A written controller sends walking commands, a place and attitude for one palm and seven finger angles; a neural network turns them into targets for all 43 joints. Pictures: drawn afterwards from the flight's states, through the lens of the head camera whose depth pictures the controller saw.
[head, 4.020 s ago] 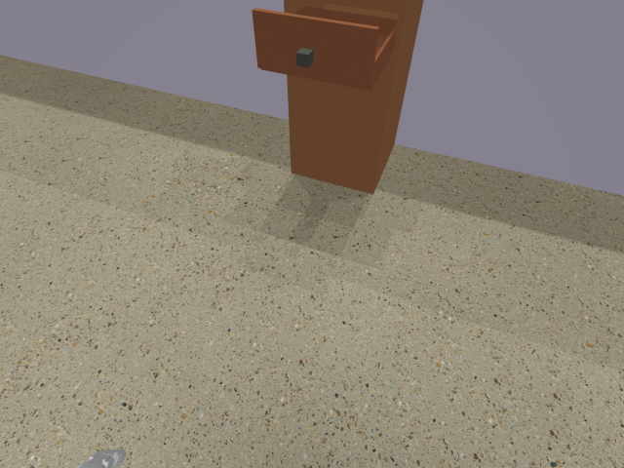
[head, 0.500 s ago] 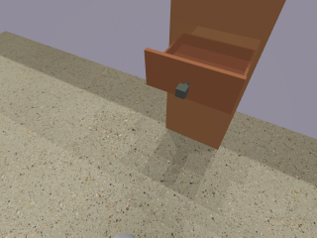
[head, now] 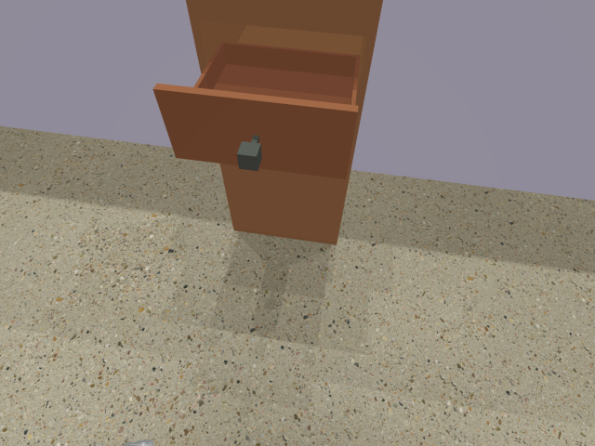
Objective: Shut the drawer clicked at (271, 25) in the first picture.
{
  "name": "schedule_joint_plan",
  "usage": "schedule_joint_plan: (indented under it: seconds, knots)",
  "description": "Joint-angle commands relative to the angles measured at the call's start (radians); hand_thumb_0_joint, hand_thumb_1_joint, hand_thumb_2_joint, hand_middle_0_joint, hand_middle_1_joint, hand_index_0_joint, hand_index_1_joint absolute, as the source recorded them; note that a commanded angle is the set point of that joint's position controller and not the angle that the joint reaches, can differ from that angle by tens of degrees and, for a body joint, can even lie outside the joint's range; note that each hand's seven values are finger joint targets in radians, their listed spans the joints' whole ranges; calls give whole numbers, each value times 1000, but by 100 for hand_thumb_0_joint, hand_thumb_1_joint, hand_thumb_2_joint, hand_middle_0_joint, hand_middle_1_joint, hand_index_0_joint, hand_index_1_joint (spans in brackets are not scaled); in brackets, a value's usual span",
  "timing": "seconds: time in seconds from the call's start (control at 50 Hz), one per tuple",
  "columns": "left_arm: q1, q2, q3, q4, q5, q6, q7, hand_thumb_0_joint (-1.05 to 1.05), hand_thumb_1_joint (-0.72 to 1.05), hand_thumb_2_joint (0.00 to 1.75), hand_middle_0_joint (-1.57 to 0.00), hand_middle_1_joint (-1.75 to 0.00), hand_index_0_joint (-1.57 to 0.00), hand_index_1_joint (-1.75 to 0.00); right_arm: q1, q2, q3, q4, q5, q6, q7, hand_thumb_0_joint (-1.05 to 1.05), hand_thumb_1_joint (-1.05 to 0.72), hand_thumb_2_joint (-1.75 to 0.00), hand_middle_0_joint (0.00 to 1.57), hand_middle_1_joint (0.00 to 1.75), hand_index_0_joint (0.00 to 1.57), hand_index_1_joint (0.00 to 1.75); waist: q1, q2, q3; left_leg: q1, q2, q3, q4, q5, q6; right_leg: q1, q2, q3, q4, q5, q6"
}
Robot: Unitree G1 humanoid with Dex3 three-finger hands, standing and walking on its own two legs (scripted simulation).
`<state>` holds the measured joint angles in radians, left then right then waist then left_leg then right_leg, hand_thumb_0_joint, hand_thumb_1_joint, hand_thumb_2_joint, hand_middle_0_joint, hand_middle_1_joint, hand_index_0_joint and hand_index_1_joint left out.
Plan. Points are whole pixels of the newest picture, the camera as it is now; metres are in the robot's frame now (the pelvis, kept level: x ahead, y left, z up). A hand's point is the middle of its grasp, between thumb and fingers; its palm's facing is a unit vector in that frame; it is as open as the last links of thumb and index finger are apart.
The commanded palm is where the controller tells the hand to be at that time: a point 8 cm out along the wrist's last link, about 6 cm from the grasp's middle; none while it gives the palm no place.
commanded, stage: take the last steps up to it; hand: left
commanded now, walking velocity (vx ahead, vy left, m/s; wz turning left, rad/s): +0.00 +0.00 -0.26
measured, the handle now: (252, 149) +0.63 +0.11 -0.01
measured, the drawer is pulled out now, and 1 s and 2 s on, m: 0.28 0.28 0.28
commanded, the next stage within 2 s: come to a stop and stand still in 1.08 s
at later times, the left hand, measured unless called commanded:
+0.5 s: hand out of the picture +0.05 +0.20 -0.19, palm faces -0.01 -0.99 -0.17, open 7.4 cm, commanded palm none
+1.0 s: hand (244, 328) +0.33 +0.11 -0.17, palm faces -0.10 -0.98 -0.20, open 7.4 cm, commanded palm none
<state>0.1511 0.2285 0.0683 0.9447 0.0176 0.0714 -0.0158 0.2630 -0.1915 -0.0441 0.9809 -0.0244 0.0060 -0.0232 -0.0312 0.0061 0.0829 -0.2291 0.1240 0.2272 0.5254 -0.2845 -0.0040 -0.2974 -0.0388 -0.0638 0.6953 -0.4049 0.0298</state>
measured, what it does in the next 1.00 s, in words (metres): walks ahead: right foot, then left foot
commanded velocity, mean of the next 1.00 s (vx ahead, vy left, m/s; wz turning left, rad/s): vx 0.27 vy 0.00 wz -0.04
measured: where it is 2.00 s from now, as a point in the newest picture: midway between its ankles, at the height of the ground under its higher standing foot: (324, 424)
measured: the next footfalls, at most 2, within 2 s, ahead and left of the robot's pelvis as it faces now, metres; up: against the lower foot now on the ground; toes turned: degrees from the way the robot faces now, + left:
right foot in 0.04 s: +0.02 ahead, -0.13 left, +0.00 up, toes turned -6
left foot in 0.44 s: +0.12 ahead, +0.10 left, +0.00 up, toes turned +4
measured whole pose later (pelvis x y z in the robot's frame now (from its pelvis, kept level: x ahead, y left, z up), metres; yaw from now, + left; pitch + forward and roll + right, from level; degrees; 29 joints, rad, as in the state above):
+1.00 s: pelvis +0.20 -0.05 -0.01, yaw -5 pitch -1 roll +1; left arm 0.12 0.15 0.05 1.01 0.02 -0.06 -0.01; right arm 0.43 -0.12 -0.04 1.18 -0.01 -0.03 -0.01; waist -0.05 0.03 0.08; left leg -0.21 0.08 0.08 0.94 -0.51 0.00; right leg -0.37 -0.06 -0.16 0.63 -0.23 -0.05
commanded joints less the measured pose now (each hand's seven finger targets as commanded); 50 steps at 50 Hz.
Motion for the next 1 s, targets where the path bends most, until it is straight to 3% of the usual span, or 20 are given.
schedule_joint_plan:
  seconds: [0.0,0.02,0.06,0.14,0.3,0.38,0.4,0.42,0.44,0.46,0.5,0.56,0.62,0.78,0.84,0.88,0.9,0.92,0.94,0.98]
  knots:
    - [123,161,27,-32,9,-63,21,0,90,90,-20,-30,-20,-30,56,-136,-45,-44,20,-7,4,0,-90,-90,20,30,20,30,54,-67,-191,-128,105,-60,165,156,-15,354,-175,174,-359,475,-75]
    - [152,232,38,-20,5,-68,32,0,90,90,-20,-30,-20,-30,1,-68,-22,-82,19,0,6,0,-90,-90,20,30,20,30,77,-260,-170,-313,-3,-65,331,-323,-59,361,-368,358,-354,756,-181]
    - [145,193,38,-7,-2,-65,41,0,90,90,-20,-30,-20,-30,-41,-86,-22,-73,10,23,-6,0,-90,-90,20,30,20,30,82,-281,-152,-340,-9,-191,496,-312,-50,270,-315,352,-397,510,-244]
    - [64,119,17,-22,1,-86,33,0,90,90,-20,-30,-20,-30,8,-91,-28,-14,-6,2,17,0,-90,-90,20,30,20,30,33,-154,-39,-327,-5,-169,517,-112,-66,164,-215,223,-439,285,-206]
    - [149,133,19,37,7,-108,23,0,90,90,-20,-30,-20,-30,-40,-58,-26,-26,-2,-25,38,0,-90,-90,20,30,20,30,60,-155,11,-248,-31,-140,236,-101,-39,155,-224,280,-509,29,-231]
    - [124,122,19,59,0,-104,21,0,90,90,-20,-30,-20,-30,68,-50,-19,13,2,-47,30,0,-90,-90,20,30,20,30,-2,-106,10,43,-71,-94,-29,19,-26,15,-158,217,-415,-31,-173]
    - [121,95,15,58,-4,-100,17,0,90,90,-20,-30,-20,-30,145,-77,-21,45,2,-57,22,0,-90,-90,20,30,20,30,-29,-11,-17,173,-54,-127,-98,1,-21,-55,-102,169,-298,-34,-144]
    - [129,36,4,43,-9,-97,10,0,90,90,-20,-30,-20,-30,228,-161,-37,68,-9,-62,13,0,-90,-90,20,30,20,30,-57,221,-22,266,125,-383,-206,-131,43,-209,6,76,-52,-58,-96]
    - [97,8,-3,10,-7,-101,8,0,90,90,-20,-30,-20,-30,308,-231,-50,71,-14,-56,6,0,-90,-90,20,30,20,30,-80,321,-20,250,317,-645,-359,-268,142,-313,69,-26,205,-171,-63]
    - [55,38,1,-1,7,-97,13,0,90,90,-20,-30,-20,-30,303,-221,-43,74,-12,-53,0,0,-90,-90,20,30,20,30,-82,298,1,186,349,-716,-401,-357,178,-355,27,58,373,-167,-76]
    - [42,35,5,25,10,-102,-2,0,90,90,-20,-30,-20,-30,189,-128,-18,47,-5,-63,-4,0,-90,-90,20,30,20,30,-34,100,67,97,262,-550,-406,-281,158,-378,-41,83,478,13,-71]
    - [125,-3,3,70,8,-94,-8,0,90,90,-20,-30,-20,-30,146,-65,2,55,8,-90,-11,0,-90,-90,20,30,20,30,23,86,11,115,163,-315,-378,91,120,-305,-54,61,438,154,-39]
    - [102,-11,-1,67,9,-87,-4,0,90,90,-20,-30,-20,-30,198,-64,-1,85,10,-97,-13,0,-90,-90,20,30,20,30,20,78,-8,180,160,-259,-353,313,146,-334,-69,38,368,168,-18]
    - [-71,-39,-7,12,6,-92,-7,0,90,90,-20,-30,-20,-30,249,-58,-17,145,-3,-81,-6,0,-90,-90,20,30,20,30,-20,128,59,162,166,-210,-329,292,159,-255,-65,-36,24,166,-26]
    - [-36,-30,0,22,6,-103,-6,0,90,90,-20,-30,-20,-30,224,-70,-25,148,-6,-74,-5,0,-90,-90,20,30,20,30,7,109,37,123,163,-200,-253,286,141,-99,-34,-60,-82,182,-45]
    - [171,25,16,88,12,-121,1,0,90,90,-20,-30,-20,-30,214,-60,-21,152,4,-74,0,0,-90,-90,20,30,20,30,101,8,-77,43,83,-133,10,337,85,219,-9,-61,-202,246,-65]
    - [310,113,37,127,17,-137,13,0,90,90,-20,-30,-20,-30,237,-19,-16,140,16,-78,10,0,-90,-90,20,30,20,30,148,-166,-195,-165,5,-74,281,127,39,479,-217,174,-251,243,-133]
    - [403,209,51,142,2,-137,22,0,90,90,-20,-30,-20,-30,226,4,-3,100,21,-74,10,0,-90,-90,20,30,20,30,147,-322,-253,-329,-98,-94,569,-309,8,546,-429,488,-382,375,-220]
    - [349,194,45,136,-8,-136,25,0,90,90,-20,-30,-20,-30,185,-24,-12,102,20,-62,7,0,-90,-90,20,30,20,30,140,-252,-235,-315,-54,-205,694,-294,18,405,-432,494,-431,256,-236]
    - [174,88,22,89,-6,-129,35,0,90,90,-20,-30,-20,-30,108,-2,-18,91,9,-52,11,0,-90,-90,20,30,20,30,83,-108,-49,-351,18,-224,721,-132,17,178,-366,331,-474,168,-214]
